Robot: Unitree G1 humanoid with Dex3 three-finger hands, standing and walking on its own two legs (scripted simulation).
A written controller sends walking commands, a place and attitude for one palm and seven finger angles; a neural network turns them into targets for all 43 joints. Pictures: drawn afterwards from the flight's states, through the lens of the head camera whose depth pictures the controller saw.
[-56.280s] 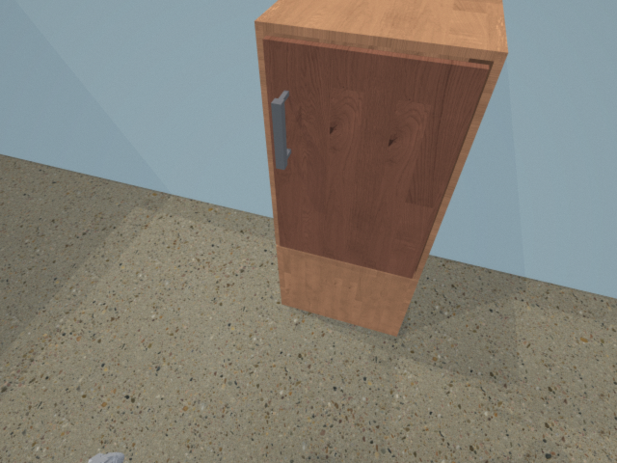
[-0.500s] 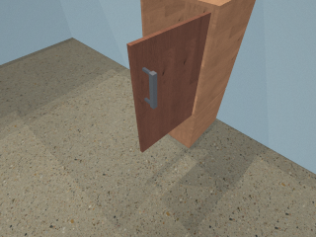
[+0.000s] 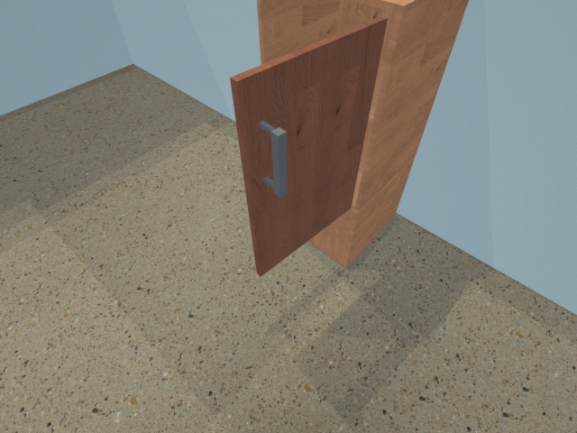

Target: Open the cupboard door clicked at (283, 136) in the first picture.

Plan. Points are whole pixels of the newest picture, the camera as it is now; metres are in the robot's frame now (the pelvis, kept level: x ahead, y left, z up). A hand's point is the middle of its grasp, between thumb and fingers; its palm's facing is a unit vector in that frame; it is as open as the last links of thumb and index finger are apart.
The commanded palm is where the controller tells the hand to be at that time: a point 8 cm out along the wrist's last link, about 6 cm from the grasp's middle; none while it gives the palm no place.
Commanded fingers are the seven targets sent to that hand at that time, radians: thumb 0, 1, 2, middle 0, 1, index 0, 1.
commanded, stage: look to check the result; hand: left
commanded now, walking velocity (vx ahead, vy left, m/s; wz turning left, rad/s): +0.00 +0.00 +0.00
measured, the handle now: (273, 160) +0.59 +0.06 +0.03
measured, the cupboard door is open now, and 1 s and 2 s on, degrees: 84 84 84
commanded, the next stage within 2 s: stand and wait in 0.04 s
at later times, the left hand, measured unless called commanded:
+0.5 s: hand out of the picture +0.00 +0.16 -0.17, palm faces +0.03 -0.98 -0.19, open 7.4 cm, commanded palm none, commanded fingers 0.00 0.90 0.90 -0.20 -0.30 -0.20 -0.30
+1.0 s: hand out of the picture +0.00 +0.15 -0.17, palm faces +0.04 -0.98 -0.18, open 7.4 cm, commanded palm none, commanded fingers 0.00 0.90 0.90 -0.20 -0.30 -0.20 -0.30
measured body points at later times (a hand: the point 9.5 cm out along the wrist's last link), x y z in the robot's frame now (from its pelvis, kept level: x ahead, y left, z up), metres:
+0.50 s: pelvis +0.01 -0.01 +0.00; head +0.02 -0.01 +0.45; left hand +0.00 +0.21 -0.16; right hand +0.00 -0.22 -0.17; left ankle +0.01 +0.10 -0.74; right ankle +0.00 -0.11 -0.74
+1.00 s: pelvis +0.01 -0.01 +0.00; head +0.03 -0.02 +0.45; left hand +0.00 +0.20 -0.16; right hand +0.00 -0.22 -0.16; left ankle +0.01 +0.10 -0.74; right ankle +0.00 -0.11 -0.74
